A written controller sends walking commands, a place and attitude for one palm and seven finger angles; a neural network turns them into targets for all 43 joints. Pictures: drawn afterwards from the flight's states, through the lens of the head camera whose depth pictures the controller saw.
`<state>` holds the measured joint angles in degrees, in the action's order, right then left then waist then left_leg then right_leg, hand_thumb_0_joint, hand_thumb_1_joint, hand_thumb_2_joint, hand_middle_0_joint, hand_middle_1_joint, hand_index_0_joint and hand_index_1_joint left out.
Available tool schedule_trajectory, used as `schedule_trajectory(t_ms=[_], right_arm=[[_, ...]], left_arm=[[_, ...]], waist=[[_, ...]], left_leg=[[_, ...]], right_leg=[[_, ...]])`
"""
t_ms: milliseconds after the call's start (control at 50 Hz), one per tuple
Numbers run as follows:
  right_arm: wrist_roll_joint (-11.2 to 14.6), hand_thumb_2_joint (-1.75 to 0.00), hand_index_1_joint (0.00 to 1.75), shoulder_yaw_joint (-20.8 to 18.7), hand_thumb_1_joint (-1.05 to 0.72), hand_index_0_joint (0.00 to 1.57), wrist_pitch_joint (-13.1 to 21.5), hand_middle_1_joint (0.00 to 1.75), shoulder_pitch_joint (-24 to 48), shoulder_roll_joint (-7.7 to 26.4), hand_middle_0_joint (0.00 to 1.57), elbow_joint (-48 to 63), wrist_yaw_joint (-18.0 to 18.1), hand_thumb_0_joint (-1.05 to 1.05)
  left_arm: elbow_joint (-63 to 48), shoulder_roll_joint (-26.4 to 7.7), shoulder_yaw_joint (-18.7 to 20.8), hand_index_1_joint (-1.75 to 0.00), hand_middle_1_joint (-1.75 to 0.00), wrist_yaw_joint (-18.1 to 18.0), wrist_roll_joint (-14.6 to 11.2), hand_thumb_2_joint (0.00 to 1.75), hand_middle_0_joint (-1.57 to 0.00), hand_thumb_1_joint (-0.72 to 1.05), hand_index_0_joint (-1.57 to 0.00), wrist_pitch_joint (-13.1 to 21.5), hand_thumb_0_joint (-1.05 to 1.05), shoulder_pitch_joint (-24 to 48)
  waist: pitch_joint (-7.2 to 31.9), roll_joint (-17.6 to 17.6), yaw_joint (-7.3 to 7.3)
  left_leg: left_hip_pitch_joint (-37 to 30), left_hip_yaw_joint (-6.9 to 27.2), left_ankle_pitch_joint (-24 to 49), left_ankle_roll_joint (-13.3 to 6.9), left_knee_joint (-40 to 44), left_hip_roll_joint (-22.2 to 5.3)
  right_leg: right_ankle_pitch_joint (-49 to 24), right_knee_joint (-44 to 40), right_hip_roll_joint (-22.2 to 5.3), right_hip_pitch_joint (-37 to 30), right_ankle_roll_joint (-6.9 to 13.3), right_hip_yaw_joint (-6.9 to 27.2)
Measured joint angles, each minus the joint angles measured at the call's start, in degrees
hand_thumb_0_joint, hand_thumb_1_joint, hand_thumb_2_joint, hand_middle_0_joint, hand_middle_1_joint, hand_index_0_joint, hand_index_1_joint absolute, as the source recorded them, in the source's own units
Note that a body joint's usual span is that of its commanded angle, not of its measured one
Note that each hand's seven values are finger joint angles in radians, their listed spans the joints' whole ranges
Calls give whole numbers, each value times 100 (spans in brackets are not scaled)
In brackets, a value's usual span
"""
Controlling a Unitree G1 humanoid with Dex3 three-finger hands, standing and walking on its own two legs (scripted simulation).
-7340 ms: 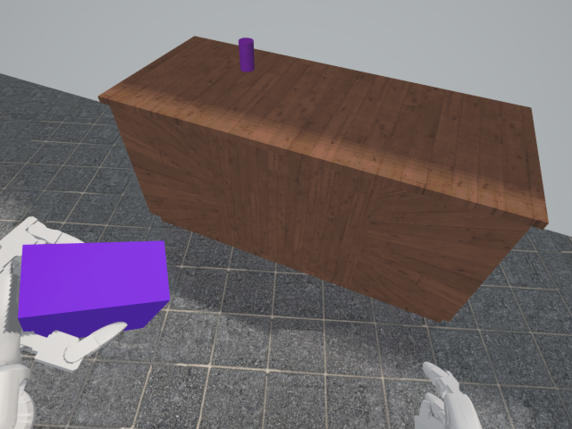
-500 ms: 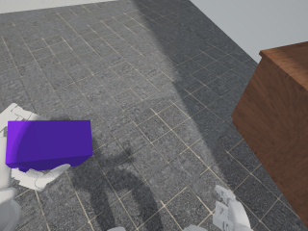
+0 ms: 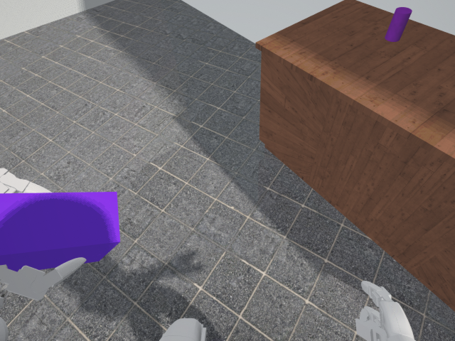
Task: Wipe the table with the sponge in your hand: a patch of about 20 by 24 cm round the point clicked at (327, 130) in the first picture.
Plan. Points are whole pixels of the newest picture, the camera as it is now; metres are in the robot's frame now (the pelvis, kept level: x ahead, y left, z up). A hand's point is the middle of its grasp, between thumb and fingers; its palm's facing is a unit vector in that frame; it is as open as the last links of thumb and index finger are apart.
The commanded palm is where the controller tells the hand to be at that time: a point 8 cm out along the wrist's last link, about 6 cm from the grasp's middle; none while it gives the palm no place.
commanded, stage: turn to face it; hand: left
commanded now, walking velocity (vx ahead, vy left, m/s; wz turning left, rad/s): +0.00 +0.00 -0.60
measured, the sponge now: (74, 233) +0.23 +0.21 +0.15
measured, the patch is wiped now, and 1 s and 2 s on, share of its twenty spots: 0.00 0.00 0.00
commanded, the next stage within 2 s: none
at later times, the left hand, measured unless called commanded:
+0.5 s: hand (166, 242) +0.21 +0.08 +0.17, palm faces +0.14 -0.81 -0.56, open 10.7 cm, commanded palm +0.18 +0.13 +0.17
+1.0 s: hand (290, 251) +0.21 -0.06 +0.17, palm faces -0.08 -0.87 -0.49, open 10.7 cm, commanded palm +0.18 -0.01 +0.17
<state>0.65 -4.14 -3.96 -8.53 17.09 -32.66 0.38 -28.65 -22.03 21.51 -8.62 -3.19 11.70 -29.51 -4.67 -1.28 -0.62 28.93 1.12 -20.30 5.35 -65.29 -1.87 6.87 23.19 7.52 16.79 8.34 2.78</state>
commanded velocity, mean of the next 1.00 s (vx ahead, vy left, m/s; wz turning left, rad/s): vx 0.00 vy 0.00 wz -0.60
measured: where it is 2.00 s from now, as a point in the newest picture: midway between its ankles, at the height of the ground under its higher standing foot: outside the picture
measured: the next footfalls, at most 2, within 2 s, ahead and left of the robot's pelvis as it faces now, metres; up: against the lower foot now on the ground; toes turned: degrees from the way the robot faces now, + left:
left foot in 0.24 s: -0.02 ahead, +0.11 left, +0.00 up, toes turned -3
right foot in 0.50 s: -0.02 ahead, -0.25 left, +0.00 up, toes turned -21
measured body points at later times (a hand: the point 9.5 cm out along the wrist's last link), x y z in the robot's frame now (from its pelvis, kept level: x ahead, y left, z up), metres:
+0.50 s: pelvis -0.06 -0.09 -0.03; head -0.01 -0.11 +0.42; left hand +0.20 +0.12 +0.20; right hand +0.04 -0.32 -0.14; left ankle -0.06 +0.11 -0.74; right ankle -0.06 -0.24 -0.74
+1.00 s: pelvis -0.12 -0.14 -0.01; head -0.10 -0.17 +0.43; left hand +0.20 -0.01 +0.20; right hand -0.10 -0.42 -0.11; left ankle -0.03 +0.00 -0.74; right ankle -0.16 -0.24 -0.72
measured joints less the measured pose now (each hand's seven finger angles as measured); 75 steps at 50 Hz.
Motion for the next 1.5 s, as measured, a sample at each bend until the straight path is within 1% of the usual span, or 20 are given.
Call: schedule_trajectory(t_ms=[140,220,260,280,320,360,480,520,560,620,720,780,820,880,1020,1060,1120,1200,1340,1500], right_arm=[[-6,-90,30,136,-91,20,-90,30,87,-212,20,79,-35,1],[8,-90,30,233,-91,20,-136,30,128,-395,20,155,-88,1],[-66,-90,30,259,-91,20,-128,30,200,-442,20,323,-81,1],[-111,-90,30,249,-91,20,-111,30,239,-535,20,367,-62,1],[-93,-90,30,262,-91,20,-65,30,186,-650,20,426,-94,1],[-48,-90,30,290,-91,20,33,30,48,-678,20,444,-151,1],[55,-90,30,435,-90,20,489,30,-463,-768,20,371,-205,1],[61,-90,30,453,-90,20,568,30,-455,-718,20,255,-202,1],[15,-90,30,435,-90,20,518,30,-181,-593,21,-11,-137,1],[-20,-90,30,371,-91,20,299,30,167,-456,20,-87,-83,2],[-29,-90,30,291,-91,20,187,30,236,-265,20,263,-98,2],[-57,-90,30,205,-91,20,247,30,84,-274,20,352,-64,2],[-96,-90,30,166,-91,20,299,30,-57,-327,20,360,-29,1],[-78,-90,30,157,-91,20,358,30,-222,-405,20,296,-35,1],[15,-90,30,436,-91,20,502,30,-380,-650,20,392,-78,1],[38,-90,30,493,-90,20,547,30,-333,-655,20,406,-90,1],[31,-90,30,523,-90,20,440,30,-77,-588,20,192,-54,1],[-26,-90,30,447,-91,20,180,30,157,-547,20,167,-41,2],[-61,-90,30,169,-91,20,-68,30,54,-346,20,60,-1,2],[-8,-90,30,166,-91,20,-245,30,-48,-134,20,99,21,2]], left_arm=[[111,25,-79,-139,-139,39,48,103,-65,-54,-66,67,-1,236],[85,-84,16,-139,-139,110,107,103,-65,-54,-66,22,-1,363],[26,-191,85,-139,-139,162,130,103,-65,-54,-66,13,-1,511],[57,-256,98,-139,-139,198,182,103,-65,-54,-66,-13,-1,642],[54,-229,89,-139,-139,296,242,103,-65,-54,-66,-91,-1,702],[-79,-107,46,-139,-139,319,212,103,-65,-54,-66,-139,-1,483],[-701,-288,162,-139,-139,185,218,103,-65,-54,-65,-5,-1,90],[-610,-355,207,-139,-139,155,281,103,-65,-54,-65,76,-1,456],[-398,-251,192,-139,-139,125,295,103,-65,-54,-65,124,-1,867],[-292,-198,306,-139,-139,102,199,103,-65,-54,-65,76,-1,913],[-907,-377,471,-139,-140,147,87,103,-65,-54,-65,31,-1,21],[-1316,-607,548,-139,-140,185,99,103,-65,-54,-65,127,-1,-266],[-1319,-647,583,-139,-139,195,193,103,-65,-54,-65,239,-1,-318],[-999,-493,542,-139,-139,167,237,103,-65,-54,-65,250,-1,-218],[18,-5,191,-139,-139,29,202,103,-65,-54,-65,-123,-1,461],[137,69,10,-139,-139,61,238,103,-65,-54,-65,-211,-1,688],[12,179,-266,-139,-139,129,201,103,-65,-54,-65,-293,-1,754],[-492,-31,-129,-139,-139,224,63,103,-65,-54,-65,-137,-1,89],[-508,-525,461,-139,-139,134,-34,103,-65,-54,-65,106,-1,-323],[169,80,20,-139,-139,-7,5,103,-65,-54,-65,-149,-1,71]], waist=[[327,194,-102],[365,334,-160],[200,271,-121],[2,395,-106],[-212,479,-143],[-242,293,-141],[-317,-183,-367],[-425,-304,-318],[-591,-282,-171],[-688,-51,25],[-532,250,311],[-436,581,196],[-332,612,47],[-136,327,-74],[-50,-181,-176],[-234,-365,-95],[-470,-327,43],[-558,-114,166],[-207,-6,129],[307,207,-118]], left_leg=[[-719,-73,-322,-96,1555,148],[-1541,-547,-594,-362,3396,264],[-1835,-708,262,-624,4159,93],[-1800,-770,459,-584,3959,114],[-1836,-884,322,-446,3675,69],[-1831,-929,109,-329,3469,-167],[-1791,-1110,-378,141,2741,-1150],[-1444,-824,-609,115,1901,-1367],[-908,-392,-1137,39,746,-1031],[-455,-335,-1228,-26,68,-518],[-692,-476,-730,-107,1934,-160],[-1016,-689,219,-383,2748,-63],[-1123,-848,133,-443,2750,-203],[-1305,-933,73,-340,2894,-538],[-1443,-1238,106,47,2849,-1134],[-1243,-1087,-46,40,2342,-1358],[-577,-413,-919,-33,698,-857],[-17,-192,-481,33,-509,-336],[-83,-155,-276,48,317,-64],[-668,-118,-529,-127,1568,141]], right_leg=[[-599,-736,250,-39,-311,417],[-862,-902,489,101,-845,653],[139,493,675,841,-1280,309],[750,1619,560,1215,-1299,203],[1439,3409,246,1719,-1227,86],[1721,4087,-159,1863,-1181,-48],[1144,1835,-994,685,-1216,-444],[726,1589,-868,504,-1039,-580],[886,1783,-801,634,-864,-582],[730,1584,-719,743,-767,-342],[372,1239,-458,891,-690,-41],[714,1625,-401,1074,-722,172],[1653,2739,-408,1359,-880,-37],[1940,3833,-541,1455,-1050,-477],[1436,1827,-863,355,-1180,-850],[1092,1517,-704,164,-828,-985],[1132,1700,-642,348,-408,-924],[709,1257,-449,450,-265,-578],[69,429,-133,369,-120,-241],[-540,-230,44,298,-140,256]])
